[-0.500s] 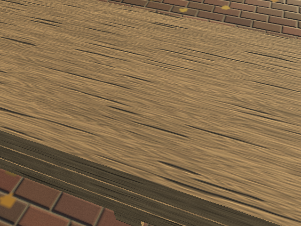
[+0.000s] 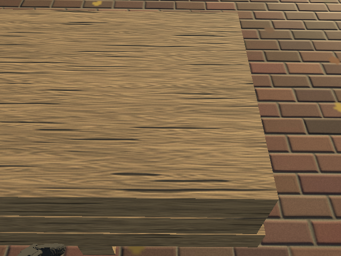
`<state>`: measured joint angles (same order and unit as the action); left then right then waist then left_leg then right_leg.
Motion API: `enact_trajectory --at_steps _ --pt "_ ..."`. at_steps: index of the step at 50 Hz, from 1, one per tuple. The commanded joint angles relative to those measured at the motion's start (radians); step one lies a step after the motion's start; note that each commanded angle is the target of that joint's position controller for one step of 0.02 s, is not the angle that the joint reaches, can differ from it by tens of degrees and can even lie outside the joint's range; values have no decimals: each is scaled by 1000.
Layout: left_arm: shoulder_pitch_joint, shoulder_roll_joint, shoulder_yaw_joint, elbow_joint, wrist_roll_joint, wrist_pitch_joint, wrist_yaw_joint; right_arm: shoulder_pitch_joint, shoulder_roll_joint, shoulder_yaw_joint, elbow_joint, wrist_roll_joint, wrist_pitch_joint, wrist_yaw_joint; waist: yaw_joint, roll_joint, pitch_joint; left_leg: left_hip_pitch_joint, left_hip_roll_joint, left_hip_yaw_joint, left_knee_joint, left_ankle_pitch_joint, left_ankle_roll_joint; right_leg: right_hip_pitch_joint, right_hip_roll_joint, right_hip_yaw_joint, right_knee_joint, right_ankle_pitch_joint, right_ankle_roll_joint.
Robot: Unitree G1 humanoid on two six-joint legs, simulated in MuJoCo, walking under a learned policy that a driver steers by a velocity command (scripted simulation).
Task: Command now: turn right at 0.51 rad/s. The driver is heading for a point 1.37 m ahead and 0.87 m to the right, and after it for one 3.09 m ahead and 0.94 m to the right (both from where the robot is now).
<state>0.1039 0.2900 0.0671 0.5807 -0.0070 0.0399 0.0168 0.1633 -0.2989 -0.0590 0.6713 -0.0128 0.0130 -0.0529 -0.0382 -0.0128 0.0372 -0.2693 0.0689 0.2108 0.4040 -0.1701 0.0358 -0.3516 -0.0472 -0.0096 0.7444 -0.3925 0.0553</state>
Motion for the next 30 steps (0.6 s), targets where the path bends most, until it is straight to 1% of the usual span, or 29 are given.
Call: enact_trajectory --at_steps 1,2,3,4,5,6,7,8,9,10,11,12,14,15,16,18,19,20,21,22,23,24,25,26,27,30 --pt "60 83 31 -49 1 -11 -13 -12 -176 -54 -30 21 -12 0 38 161 -151 146 243 -189 -65 206 149 83 32 -56 -256 115 -79" --pt "109 102 40 -24 1 -7 -12 17 -150 -47 -12 29 -15 1 50 134 -154 74 215 -155 -18 143 95 195 54 -58 -351 180 -116" --pt "155 135 52 -7 -2 -2 -4 40 -96 -29 1 14 -22 10 56 35 -168 -78 157 -88 108 -1 12 358 -8 45 -395 279 -158" --pt "180 203 56 -29 6 -1 15 16 -25 1 -42 -46 -28 27 46 -247 -187 -366 43 -15 400 -443 -102 508 -273 369 -358 652 -262" --pt "125 247 64 -57 51 -20 17 -47 -92 -24 -69 -30 -30 12 81 -184 -174 -403 -6 -149 586 -483 -141 302 -384 429 -380 672 -421" --pt "52 205 51 -62 61 -40 14 -76 -132 -36 -62 -8 -21 6 69 -120 -148 -363 6 -213 679 -392 -145 224 -308 324 -410 612 -391" --pt "-20 168 38 -57 51 -54 14 -37 -131 -40 -42 -1 -14 3 24 -132 -127 -342 5 -231 692 -300 -146 177 -240 244 -421 575 -329" --pt "-56 134 25 -55 36 -61 13 1 -127 -44 -11 -11 -9 -4 5 -116 -134 -311 5 -236 711 -238 -156 162 -200 196 -412 590 -291" --pt "-74 115 14 -46 26 -63 11 33 -125 -46 -1 -18 -5 -8 -12 -125 -128 -270 -5 -233 734 -195 -167 127 -182 159 -404 662 -281" --pt "-68 94 3 -39 24 -64 9 47 -115 -44 7 -16 -5 -6 -17 -125 -134 -235 -10 -232 737 -170 -169 117 -165 136 -399 693 -278" --pt "-60 76 -4 -32 26 -64 8 53 -99 -39 11 -8 -5 -3 -15 -127 -138 -225 -10 -233 699 -158 -167 136 -153 125 -396 693 -277" --pt "-52 71 -7 -25 28 -64 8 44 -82 -32 9 -3 -6 -2 -8 -128 -135 -218 -5 -235 633 -154 -163 159 -147 124 -392 688 -273" --pt "-34 75 -7 -12 30 -59 9 6 -54 -16 3 -3 -8 2 17 -126 -129 -179 -1 -230 491 -173 -149 195 -148 142 -381 673 -271" --pt "-22 82 -5 -4 30 -55 8 -10 -49 -10 -1 -2 -8 4 30 -126 -127 -153 -4 -226 435 -201 -141 205 -159 162 -378 662 -280" --pt "-13 86 -5 4 30 -53 7 -18 -47 -6 -2 -1 -9 6 41 -128 -124 -131 -4 -224 383 -228 -133 212 -169 186 -378 637 -290" --pt "-8 75 -11 21 27 -52 4 -15 -52 0 8 5 -10 8 52 -136 -108 -94 -5 -223 265 -253 -120 218 -174 230 -383 553 -300" --pt "-13 65 -16 30 23 -53 3 -7 -51 3 17 7 -12 9 46 -134 -99 -62 -7 -222 181 -219 -111 215 -167 245 -385 517 -293" --pt "-23 53 -22 42 17 -55 1 20 -44 7 34 3 -18 10 21 -115 -92 7 -7 -221 42 -94 -97 194 -146 241 -381 479 -270" --pt "-3 49 -24 58 10 -61 -1 40 -55 10 50 -10 -24 12 10 -83 -93 101 6 -242 -50 66 -79 158 -126 237 -386 435 -230" --pt "23 45 -27 70 17 -72 -5 55 -97 7 55 -20 -28 9 24 -30 -111 187 60 -297 -37 204 -59 121 -91 218 -376 368 -182" --pt "52 66 -17 67 28 -83 -13 43 -166 -10 73 -5 -30 7 74 81 -109 186 68 -281 36 213 -23 104 -33 162 -395 319 -147" --pt "-5 73 -17 75 33 -83 -8 35 -108 -1 82 8 -34 14 32 72 -105 112 41 -265 24 92 -9 158 2 122 -384 269 -117" --pt "-51 79 -13 70 22 -79 -4 17 -80 8 83 -1 -40 14 20 62 -75 89 29 -255 8 32 -25 146 8 122 -368 255 -115" --pt "-76 77 -9 62 11 -72 3 -5 -86 7 81 -10 -43 8 21 70 -70 76 21 -243 10 13 -39 139 5 129 -353 282 -124" --pt "-83 88 -3 57 7 -63 7 -8 -88 7 80 -9 -46 2 18 76 -62 70 14 -228 20 0 -48 123 4 142 -342 318 -134" --pt "-77 96 11 42 3 -50 9 16 -94 3 81 -4 -45 -15 15 32 -77 69 5 -199 68 -26 -48 83 -5 180 -311 365 -163"
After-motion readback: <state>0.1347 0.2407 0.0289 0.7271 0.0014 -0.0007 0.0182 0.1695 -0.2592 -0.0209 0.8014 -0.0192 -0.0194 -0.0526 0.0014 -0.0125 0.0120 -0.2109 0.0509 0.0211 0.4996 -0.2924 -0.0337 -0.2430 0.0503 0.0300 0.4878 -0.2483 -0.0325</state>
